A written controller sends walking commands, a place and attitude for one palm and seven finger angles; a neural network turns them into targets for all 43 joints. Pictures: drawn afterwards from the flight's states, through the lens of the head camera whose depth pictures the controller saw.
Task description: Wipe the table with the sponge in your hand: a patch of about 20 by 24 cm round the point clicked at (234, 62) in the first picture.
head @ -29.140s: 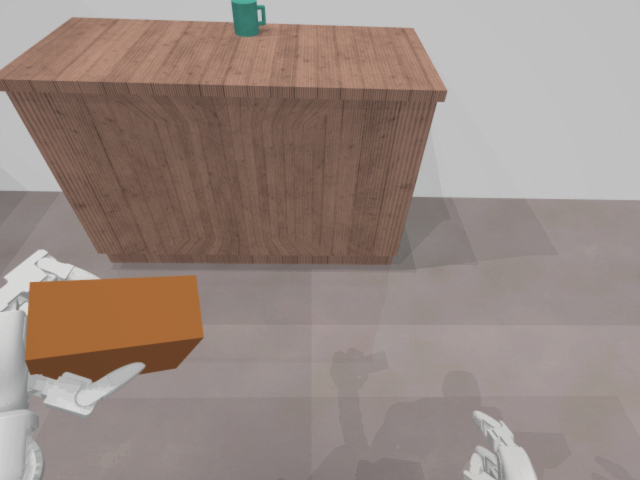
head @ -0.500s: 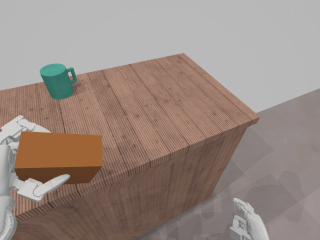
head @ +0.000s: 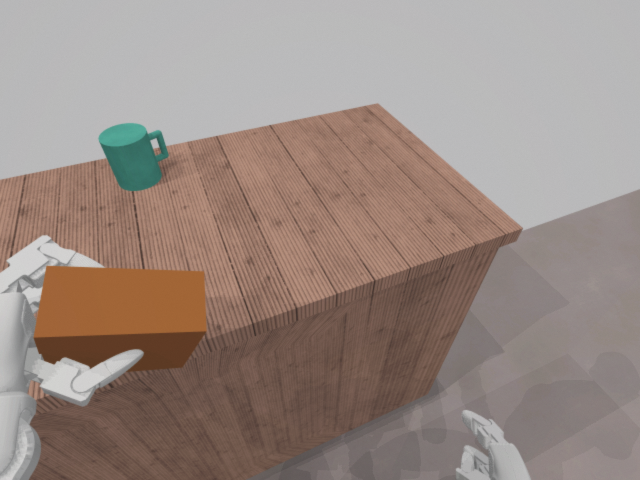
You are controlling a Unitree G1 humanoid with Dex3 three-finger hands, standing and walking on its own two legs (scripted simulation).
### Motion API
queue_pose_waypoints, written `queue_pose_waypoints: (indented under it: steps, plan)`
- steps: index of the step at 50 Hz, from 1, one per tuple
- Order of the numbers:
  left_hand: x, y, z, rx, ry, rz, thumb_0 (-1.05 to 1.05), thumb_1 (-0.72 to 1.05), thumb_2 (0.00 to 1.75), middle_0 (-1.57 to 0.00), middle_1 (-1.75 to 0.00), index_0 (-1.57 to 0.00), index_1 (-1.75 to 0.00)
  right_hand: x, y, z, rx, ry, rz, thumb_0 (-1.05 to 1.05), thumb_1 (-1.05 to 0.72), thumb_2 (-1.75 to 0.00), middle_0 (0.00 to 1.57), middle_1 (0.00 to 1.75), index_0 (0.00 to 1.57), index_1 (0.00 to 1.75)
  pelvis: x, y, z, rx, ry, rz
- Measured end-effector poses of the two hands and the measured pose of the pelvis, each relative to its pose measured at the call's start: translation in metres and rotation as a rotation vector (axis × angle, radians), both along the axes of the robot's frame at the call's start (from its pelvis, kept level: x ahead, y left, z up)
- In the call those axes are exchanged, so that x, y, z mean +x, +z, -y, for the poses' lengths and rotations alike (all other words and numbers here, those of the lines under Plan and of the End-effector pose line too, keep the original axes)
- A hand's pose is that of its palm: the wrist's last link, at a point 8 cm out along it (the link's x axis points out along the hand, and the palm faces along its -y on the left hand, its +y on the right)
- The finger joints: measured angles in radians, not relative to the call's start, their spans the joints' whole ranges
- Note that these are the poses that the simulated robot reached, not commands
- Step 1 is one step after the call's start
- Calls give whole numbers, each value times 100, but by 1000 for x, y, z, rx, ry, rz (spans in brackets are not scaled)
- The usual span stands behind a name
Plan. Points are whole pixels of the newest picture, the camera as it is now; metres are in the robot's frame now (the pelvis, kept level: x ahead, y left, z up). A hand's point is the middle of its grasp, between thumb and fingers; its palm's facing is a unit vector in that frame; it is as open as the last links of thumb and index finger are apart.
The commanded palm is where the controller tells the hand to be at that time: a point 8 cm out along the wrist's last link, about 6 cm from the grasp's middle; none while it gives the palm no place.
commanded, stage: come to a stop and stand still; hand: left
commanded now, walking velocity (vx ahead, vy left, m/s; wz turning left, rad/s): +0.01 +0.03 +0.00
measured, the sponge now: (149, 324) +0.24 +0.19 +0.14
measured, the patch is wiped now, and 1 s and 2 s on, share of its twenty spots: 0.00 0.00 0.00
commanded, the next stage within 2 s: look again from close up in 1.36 s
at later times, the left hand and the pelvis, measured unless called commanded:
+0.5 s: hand (21, 380) +0.15 +0.25 +0.18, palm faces +0.39 -0.85 -0.35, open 10.3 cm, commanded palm +0.11 +0.27 +0.19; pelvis -0.07 +0.00 -0.02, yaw -5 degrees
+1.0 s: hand out of the picture +0.09 +0.28 +0.17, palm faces +0.38 -0.88 -0.30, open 10.3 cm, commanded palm +0.02 +0.30 +0.19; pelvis -0.16 +0.04 +0.00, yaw -5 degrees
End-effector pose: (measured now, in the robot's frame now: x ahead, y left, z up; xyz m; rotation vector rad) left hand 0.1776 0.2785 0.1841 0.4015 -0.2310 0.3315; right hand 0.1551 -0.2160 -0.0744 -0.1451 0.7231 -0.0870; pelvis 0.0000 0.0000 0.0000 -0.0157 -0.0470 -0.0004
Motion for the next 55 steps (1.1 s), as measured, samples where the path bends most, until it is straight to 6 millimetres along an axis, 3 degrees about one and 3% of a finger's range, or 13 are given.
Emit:
queue_pose_waypoints:
  steps: [5,9,12,16,19,23,28,30,37,40,47,50,55]
  plan:
    - [-2,-5,-5,-10,29,-23,0,-51,103,-73,-132,-73,-132,-1,3,5,-13,2,-10,1,-91,-90,20,30,20,30,0,5,-1,20,-32,-4]
    - [20,12,-32,136,63,69,0,-51,103,-73,-132,-73,-131,-9,0,10,-23,17,32,1,-91,-90,20,30,20,30,-23,-4,5,49,-38,9]
    - [24,14,-25,119,78,67,-1,-51,103,-73,-133,-73,-132,-21,-6,18,18,-4,56,1,-91,-90,20,30,20,30,-35,-8,4,40,-36,43]
    - [-7,13,26,187,-103,122,-1,-50,103,-72,-133,-72,-133,-39,-18,28,45,-57,105,1,-91,-90,20,30,20,30,-42,-26,4,9,-43,76]
    - [-36,9,39,157,-205,145,0,-51,103,-73,-133,-72,-132,-63,-15,32,1,-102,68,1,-91,-90,20,30,20,30,-48,-24,4,-8,-39,81]
    - [-59,9,7,128,-134,208,0,-51,103,-73,-132,-73,-131,-92,-5,30,-81,-119,25,1,-91,-90,20,30,20,30,-61,-20,-1,-16,-63,63]
    - [-65,3,-40,26,68,199,0,-51,103,-73,-132,-73,-131,-120,6,18,-79,-99,28,1,-91,-90,19,30,20,30,-85,-8,-6,-19,-53,76]
    - [-71,5,-39,-21,88,206,0,-51,103,-73,-132,-73,-132,-127,10,10,-59,-71,37,1,-91,-90,20,30,20,30,-92,-3,-8,-26,-41,71]
    - [-107,14,5,46,-93,211,-1,-51,103,-73,-133,-72,-132,-136,14,-3,-32,-19,102,1,-90,-90,20,30,20,30,-120,-4,-11,-33,-39,57]
    - [-119,12,-1,47,-112,180,0,-51,103,-73,-132,-73,-132,-144,20,-6,-43,-45,91,1,-90,-90,20,30,20,30,-128,1,-16,-12,-69,37]
    - [-122,-11,-43,12,-12,109,0,-51,103,-73,-132,-73,-132,-171,23,-13,-92,-85,95,1,-90,-90,20,30,20,30,-153,-1,-33,12,-103,44]
    - [-127,-8,-40,-10,-13,89,-1,-51,103,-73,-132,-73,-132,-186,23,-21,-69,-77,74,1,-91,-90,20,30,20,30,-161,5,-36,11,-90,48]
    - [-146,15,-20,76,-87,133,-1,-51,103,-73,-133,-73,-132,-201,15,-28,-25,-54,54,1,-90,-90,20,30,20,30,-168,6,-36,7,-86,32]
